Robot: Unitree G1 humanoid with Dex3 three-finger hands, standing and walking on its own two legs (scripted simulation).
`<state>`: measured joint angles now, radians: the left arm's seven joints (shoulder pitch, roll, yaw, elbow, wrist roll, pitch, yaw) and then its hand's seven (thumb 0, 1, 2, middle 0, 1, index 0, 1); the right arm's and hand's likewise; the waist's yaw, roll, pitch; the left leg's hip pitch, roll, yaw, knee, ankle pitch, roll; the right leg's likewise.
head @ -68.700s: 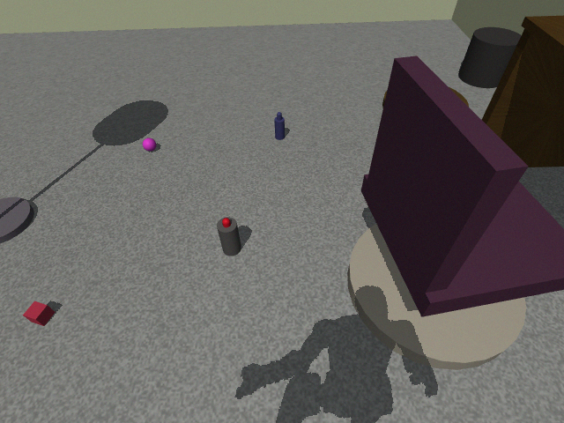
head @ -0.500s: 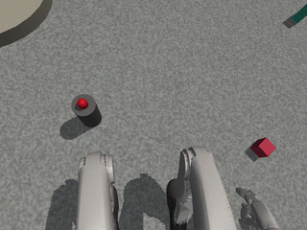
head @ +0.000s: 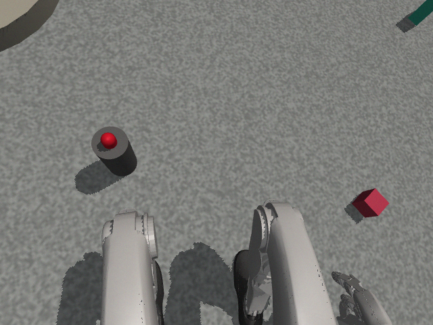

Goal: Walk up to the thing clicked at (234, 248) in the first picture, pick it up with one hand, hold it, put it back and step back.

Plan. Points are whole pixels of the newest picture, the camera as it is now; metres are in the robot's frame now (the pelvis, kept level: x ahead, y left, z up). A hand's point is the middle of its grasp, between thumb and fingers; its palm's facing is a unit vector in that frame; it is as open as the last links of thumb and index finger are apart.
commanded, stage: go down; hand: left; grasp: from the side
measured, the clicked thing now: (115, 151) +0.50 +0.23 -0.29
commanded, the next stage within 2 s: approach in 0.26 s
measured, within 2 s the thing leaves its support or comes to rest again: neither
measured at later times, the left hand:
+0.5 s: hand out of the picture +0.43 +0.41 +0.01, palm faces +0.19 -0.98 -0.09, open 17.3 cm
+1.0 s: hand (59, 155) +0.45 +0.32 -0.20, palm faces +0.11 -0.99 +0.00, open 17.6 cm
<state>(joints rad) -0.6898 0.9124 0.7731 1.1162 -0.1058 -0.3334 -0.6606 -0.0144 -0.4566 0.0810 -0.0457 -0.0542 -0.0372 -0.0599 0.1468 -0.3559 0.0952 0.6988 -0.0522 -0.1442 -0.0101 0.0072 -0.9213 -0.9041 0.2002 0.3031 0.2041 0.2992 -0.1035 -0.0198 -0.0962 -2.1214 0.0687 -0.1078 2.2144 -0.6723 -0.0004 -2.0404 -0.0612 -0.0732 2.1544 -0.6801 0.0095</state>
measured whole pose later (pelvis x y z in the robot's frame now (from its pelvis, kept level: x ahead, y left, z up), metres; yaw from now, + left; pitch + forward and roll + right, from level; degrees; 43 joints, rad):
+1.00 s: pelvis -0.01 +0.01 -0.09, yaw -7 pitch +22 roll -12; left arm -0.73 0.92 0.74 1.33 -0.14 -0.77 -0.55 -0.02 -0.59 0.06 -0.07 -0.08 -0.05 -0.10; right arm -0.05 -0.36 0.33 0.63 -0.23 -0.07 0.06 0.00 -0.93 -0.91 0.20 0.30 0.20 0.30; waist -0.22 -0.18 0.18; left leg -2.26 0.07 -0.25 2.54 -0.70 0.00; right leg -2.12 -0.01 -0.16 2.38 -0.66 0.04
